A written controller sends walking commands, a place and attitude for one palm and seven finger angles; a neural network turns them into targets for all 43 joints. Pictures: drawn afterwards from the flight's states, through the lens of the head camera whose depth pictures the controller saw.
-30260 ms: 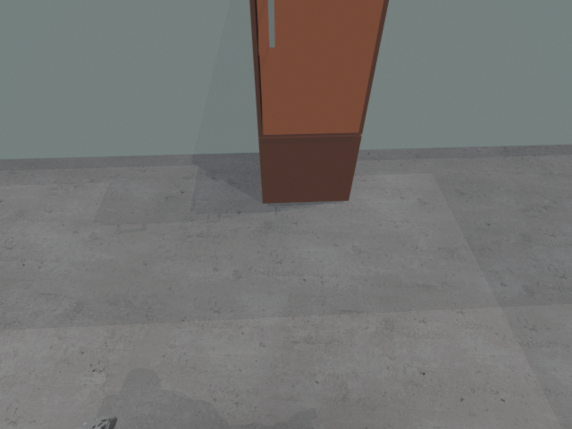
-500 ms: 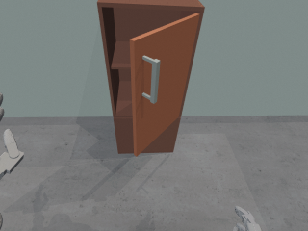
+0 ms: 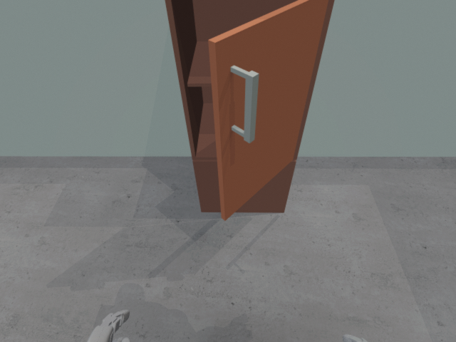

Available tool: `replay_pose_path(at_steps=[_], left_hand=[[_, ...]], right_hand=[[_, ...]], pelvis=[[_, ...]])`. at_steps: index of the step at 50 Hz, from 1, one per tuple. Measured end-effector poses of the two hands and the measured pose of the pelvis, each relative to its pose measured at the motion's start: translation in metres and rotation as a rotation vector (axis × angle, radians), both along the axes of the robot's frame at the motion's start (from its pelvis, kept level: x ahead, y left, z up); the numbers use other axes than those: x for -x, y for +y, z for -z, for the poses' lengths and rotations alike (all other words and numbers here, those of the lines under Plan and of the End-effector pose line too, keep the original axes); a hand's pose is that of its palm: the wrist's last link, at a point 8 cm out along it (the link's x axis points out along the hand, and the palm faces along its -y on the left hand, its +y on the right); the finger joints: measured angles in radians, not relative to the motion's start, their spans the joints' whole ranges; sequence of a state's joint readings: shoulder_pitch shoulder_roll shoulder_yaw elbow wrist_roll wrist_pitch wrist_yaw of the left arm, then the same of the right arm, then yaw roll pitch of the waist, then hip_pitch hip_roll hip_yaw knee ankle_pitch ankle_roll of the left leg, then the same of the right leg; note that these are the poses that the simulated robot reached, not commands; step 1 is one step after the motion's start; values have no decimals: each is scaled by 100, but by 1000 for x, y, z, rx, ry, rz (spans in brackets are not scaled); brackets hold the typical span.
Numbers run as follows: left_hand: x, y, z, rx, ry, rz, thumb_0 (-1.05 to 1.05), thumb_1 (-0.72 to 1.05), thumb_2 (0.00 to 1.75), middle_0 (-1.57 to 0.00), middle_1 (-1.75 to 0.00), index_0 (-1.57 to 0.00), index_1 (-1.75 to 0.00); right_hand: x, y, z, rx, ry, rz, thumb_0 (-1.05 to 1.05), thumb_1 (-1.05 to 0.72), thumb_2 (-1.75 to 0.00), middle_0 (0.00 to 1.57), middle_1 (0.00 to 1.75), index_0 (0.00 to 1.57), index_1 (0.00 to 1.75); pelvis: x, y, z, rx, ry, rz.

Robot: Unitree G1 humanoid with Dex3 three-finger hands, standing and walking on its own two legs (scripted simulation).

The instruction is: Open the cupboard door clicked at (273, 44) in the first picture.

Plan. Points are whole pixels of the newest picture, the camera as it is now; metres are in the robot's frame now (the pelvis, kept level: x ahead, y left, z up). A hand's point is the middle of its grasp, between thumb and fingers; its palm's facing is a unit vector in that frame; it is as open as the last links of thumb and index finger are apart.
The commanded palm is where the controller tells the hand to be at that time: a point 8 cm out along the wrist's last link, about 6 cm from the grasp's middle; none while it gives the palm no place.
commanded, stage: let the arm hang, fingers relaxed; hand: left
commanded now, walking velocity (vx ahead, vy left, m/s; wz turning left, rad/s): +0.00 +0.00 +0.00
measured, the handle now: (243, 106) +0.55 -0.01 +0.12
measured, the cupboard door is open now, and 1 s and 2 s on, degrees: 47 47 47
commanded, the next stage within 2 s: look to check the result in 0.88 s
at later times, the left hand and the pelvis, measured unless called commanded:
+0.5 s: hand out of the picture -0.01 +0.20 -0.15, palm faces +0.01 -0.98 -0.21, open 7.3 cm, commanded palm none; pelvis +0.01 +0.02 +0.03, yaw -1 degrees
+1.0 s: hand out of the picture +0.01 +0.18 -0.15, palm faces +0.01 -0.98 -0.17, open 7.4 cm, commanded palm none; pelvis +0.01 +0.02 +0.03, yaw -1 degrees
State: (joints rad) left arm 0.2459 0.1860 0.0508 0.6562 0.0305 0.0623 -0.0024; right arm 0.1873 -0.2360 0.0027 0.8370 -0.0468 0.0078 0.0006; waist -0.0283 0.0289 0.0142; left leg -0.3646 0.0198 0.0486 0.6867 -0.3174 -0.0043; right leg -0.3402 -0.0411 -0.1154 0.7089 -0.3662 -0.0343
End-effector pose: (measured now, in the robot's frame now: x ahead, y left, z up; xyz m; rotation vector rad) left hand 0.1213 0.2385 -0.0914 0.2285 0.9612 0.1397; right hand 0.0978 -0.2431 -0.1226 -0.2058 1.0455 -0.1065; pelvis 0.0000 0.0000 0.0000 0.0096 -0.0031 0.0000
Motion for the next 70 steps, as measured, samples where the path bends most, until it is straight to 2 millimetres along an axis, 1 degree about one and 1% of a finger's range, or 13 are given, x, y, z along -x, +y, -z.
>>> replay_pose_path(at_steps=[2, 3, 5, 11, 14, 17, 20, 24, 31, 34, 46, 56, 70], left_hand=[[39, -27, 28, 93, 169, -8, 0, 92, 90, -19, -30, -19, -30], [49, -25, 31, 99, 186, -75, -2, 97, 90, -20, -30, -20, -30], [66, -16, 34, 87, 235, -108, -5, 103, 90, -21, -30, -20, -30], [112, 3, 29, 53, 408, -117, -4, 100, 90, -21, -30, -20, -30], [128, 9, 25, 40, 472, -120, -2, 97, 90, -20, -30, -20, -30], [137, 12, 22, 33, 510, -122, -1, 94, 90, -20, -30, -20, -30], [139, 11, 21, 35, 521, -122, 0, 93, 90, -20, -30, -19, -30], [134, 7, 22, 46, 509, -116, 0, 92, 90, -20, -30, -19, -30], [117, -5, 27, 77, 465, -92, 0, 91, 90, -20, -30, -19, -30], [115, -5, 28, 75, 465, -87, 1, 93, 90, -20, -30, -20, -30], [117, -5, 29, 84, 467, -93, 0, 92, 90, -20, -30, -19, -30], [119, -7, 29, 90, 485, -92, 0, 91, 90, -20, -30, -19, -30], [110, -7, 28, 84, 472, -90, 0, 91, 90, -20, -30, -19, -30]], right_hand=[[12, 5, -2, -4, 59, 24, 1, -91, -89, 20, 30, 20, 30], [20, 8, -3, -4, 93, 30, 1, -91, -89, 20, 30, 20, 30], [35, 13, -4, -4, 166, 30, 0, -91, -89, 20, 30, 20, 30], [70, 17, -2, -2, 309, 68, 0, -93, -89, 20, 30, 20, 30], [84, 24, 0, -17, 351, 81, 0, -92, -89, 20, 30, 20, 30], [95, 32, 2, -37, 382, 90, 0, -92, -89, 20, 30, 20, 30], [104, 42, 5, -57, 405, 96, 0, -91, -89, 20, 30, 20, 30], [112, 55, 7, -83, 422, 103, 0, -91, -89, 20, 30, 20, 30], [117, 69, 8, -109, 420, 122, 0, -91, -89, 20, 30, 20, 30], [117, 71, 8, -112, 413, 133, 0, -91, -89, 20, 30, 20, 30], [116, 68, 6, -95, 411, 142, 0, -91, -89, 20, 30, 20, 30], [111, 63, 5, -84, 407, 144, 0, -91, -89, 20, 30, 20, 30], [102, 61, 5, -84, 401, 139, 0, -91, -89, 20, 30, 20, 30]], pelvis=[[-2, -1, -5, -1, -6, 1], [-3, -2, -7, 2, -8, -5], [-4, -3, -12, 7, -11, -11], [-7, 5, -21, 20, -15, -6], [-7, 9, -24, 19, -16, 0], [-8, 13, -25, 16, -17, 5], [-8, 16, -26, 14, -19, 8], [-9, 19, -26, 12, -23, 11], [-9, 22, -25, 8, -24, 18], [-10, 22, -25, 8, -24, 23], [-12, 24, -25, 8, -22, 25], [-15, 24, -25, 8, -18, 27], [-20, 22, -26, 8, -16, 27]])
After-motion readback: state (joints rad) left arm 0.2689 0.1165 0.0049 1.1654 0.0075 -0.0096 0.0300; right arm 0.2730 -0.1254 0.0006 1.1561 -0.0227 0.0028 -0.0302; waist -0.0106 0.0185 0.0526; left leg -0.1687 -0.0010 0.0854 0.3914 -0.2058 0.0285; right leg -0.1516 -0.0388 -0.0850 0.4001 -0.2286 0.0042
